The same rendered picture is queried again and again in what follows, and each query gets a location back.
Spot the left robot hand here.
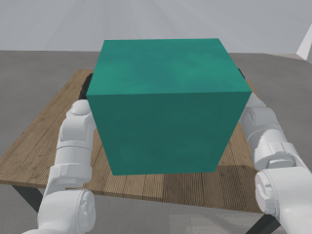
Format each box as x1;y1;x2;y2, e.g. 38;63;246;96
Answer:
78;72;94;100

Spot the robot right forearm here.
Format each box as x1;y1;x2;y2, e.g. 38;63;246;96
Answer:
238;93;312;175

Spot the robot left upper arm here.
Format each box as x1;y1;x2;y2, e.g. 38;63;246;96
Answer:
22;188;97;234

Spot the carton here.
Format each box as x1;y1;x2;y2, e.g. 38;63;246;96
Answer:
86;38;253;176

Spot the robot left forearm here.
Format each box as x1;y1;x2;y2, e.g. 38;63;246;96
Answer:
37;99;97;229

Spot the table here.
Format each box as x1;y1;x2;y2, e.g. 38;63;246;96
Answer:
0;69;281;234

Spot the robot right upper arm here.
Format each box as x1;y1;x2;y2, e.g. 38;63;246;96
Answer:
254;166;312;234

